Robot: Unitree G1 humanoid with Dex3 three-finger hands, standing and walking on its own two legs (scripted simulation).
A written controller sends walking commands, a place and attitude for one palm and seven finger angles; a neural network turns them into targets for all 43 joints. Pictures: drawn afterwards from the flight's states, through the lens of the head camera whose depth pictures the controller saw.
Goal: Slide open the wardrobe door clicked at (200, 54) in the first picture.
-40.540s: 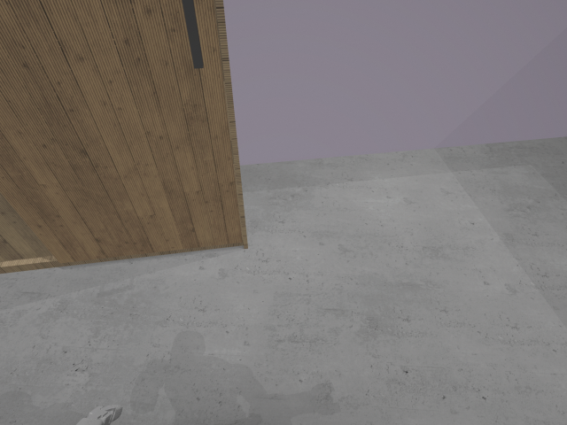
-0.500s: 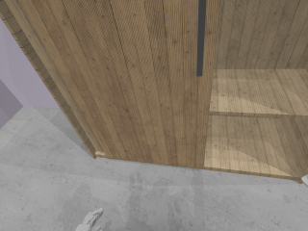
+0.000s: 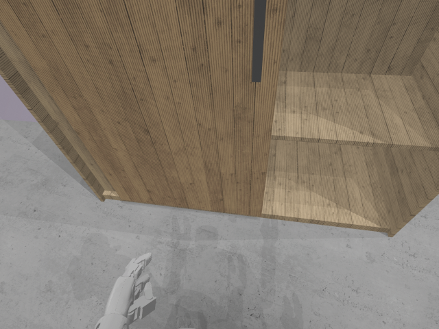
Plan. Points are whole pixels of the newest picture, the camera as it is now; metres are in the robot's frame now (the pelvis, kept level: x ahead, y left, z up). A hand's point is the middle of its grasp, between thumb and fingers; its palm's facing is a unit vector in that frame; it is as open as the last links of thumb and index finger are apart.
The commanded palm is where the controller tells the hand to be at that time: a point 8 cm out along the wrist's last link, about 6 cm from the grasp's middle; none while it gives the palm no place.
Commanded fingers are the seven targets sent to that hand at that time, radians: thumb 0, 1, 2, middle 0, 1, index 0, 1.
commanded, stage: stop stepping back and stand still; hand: right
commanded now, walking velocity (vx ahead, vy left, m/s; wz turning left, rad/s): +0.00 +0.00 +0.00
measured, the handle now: (260, 20) +0.67 -0.04 +0.22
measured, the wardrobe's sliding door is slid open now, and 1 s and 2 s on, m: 0.59 0.59 0.59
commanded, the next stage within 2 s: let the arm hang, fingers relaxed in 0.48 s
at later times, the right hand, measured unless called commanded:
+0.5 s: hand out of the picture +0.26 -0.27 +0.18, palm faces +0.36 +0.79 -0.49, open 7.4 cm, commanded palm +0.19 -0.31 +0.19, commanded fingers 0.00 -0.90 -0.90 0.20 0.30 0.20 0.30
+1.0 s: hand out of the picture -0.01 -0.19 -0.17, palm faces +0.01 +0.99 -0.15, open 7.1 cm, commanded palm none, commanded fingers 0.00 -0.90 -0.90 0.20 0.30 0.20 0.30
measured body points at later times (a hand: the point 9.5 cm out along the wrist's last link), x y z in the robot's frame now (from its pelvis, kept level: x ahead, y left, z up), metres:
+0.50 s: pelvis +0.05 -0.02 +0.01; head +0.08 -0.03 +0.46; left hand +0.23 +0.23 -0.05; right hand +0.24 -0.31 +0.21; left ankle +0.01 +0.10 -0.73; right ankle +0.02 -0.12 -0.73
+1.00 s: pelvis +0.00 -0.01 +0.01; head +0.03 -0.04 +0.45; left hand +0.04 +0.24 -0.13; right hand -0.01 -0.24 -0.16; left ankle +0.01 +0.10 -0.73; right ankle +0.02 -0.12 -0.73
